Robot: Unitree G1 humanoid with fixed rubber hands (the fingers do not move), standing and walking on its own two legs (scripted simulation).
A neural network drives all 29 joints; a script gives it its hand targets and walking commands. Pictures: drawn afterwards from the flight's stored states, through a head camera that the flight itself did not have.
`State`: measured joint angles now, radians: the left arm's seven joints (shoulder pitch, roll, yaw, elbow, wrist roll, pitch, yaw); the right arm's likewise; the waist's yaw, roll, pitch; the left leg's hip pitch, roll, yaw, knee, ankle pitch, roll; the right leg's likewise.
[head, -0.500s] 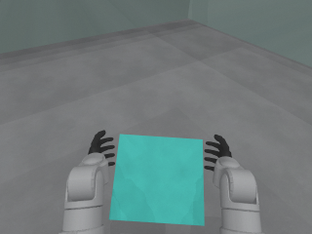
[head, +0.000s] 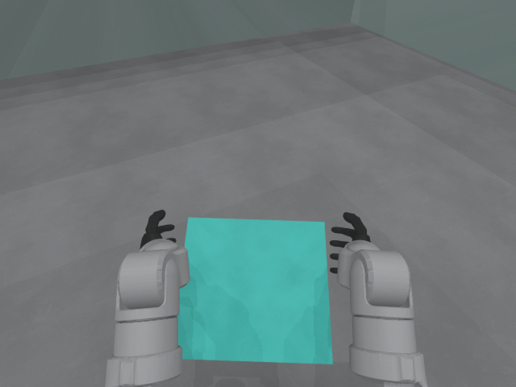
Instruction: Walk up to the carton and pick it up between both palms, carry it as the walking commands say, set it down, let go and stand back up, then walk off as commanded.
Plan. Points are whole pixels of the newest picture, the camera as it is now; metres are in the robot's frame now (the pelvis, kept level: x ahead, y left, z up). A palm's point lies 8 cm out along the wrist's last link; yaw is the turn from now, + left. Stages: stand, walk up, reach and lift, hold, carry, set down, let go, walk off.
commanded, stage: carry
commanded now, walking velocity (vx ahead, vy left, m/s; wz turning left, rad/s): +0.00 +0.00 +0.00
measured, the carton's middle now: (254, 289) +0.31 +0.01 -0.03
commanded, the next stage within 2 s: hold in 1.32 s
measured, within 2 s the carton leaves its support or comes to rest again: neither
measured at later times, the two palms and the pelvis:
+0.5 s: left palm (161, 299) +0.25 +0.14 +0.06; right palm (371, 291) +0.25 -0.16 +0.07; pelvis -0.04 -0.01 +0.00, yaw +0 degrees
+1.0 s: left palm (169, 295) +0.26 +0.14 +0.04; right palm (377, 295) +0.26 -0.17 +0.04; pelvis -0.02 -0.02 +0.00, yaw +0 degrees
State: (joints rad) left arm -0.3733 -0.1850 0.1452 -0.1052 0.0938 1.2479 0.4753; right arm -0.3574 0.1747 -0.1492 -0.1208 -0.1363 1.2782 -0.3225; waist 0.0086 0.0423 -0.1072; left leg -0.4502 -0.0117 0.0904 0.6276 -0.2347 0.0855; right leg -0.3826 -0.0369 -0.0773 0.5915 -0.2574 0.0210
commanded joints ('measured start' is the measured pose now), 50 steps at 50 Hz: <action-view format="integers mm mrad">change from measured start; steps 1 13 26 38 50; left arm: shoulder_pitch -639 -756 -599 -468 -340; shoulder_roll -1034 -1049 -891 -865 -817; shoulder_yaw -455 -641 -365 -605 -558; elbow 254 -57 391 15 91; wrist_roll -354 -456 -200 -284 -213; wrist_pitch -63 -195 -365 -494 -481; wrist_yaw -680 -671 -678 -666 -650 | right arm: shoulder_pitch -738 -657 -585 -481 -390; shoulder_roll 991 1020 889 832 775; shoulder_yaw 526 594 372 628 576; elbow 90 47 413 16 84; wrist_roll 393 448 236 301 260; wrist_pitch -100 -203 -372 -507 -495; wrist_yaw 515 532 539 519 517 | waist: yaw -4 0 -3 -12 -10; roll -68 19 -58 -47 -35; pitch -443 -338 -339 -405 -366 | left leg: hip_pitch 193 102 133 221 169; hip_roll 154 159 106 148 135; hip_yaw -177 -258 -170 -185 -177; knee -124 -365 -280 -220 -242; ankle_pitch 309 -280 -159 120 37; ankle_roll -14 -38 -56 -24 -27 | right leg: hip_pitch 214 209 146 229 207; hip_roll -129 -39 -97 -106 -107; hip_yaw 61 57 134 103 118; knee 4 -84 -196 -100 -121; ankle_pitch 190 -108 -185 80 26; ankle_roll -57 -40 -61 -32 -46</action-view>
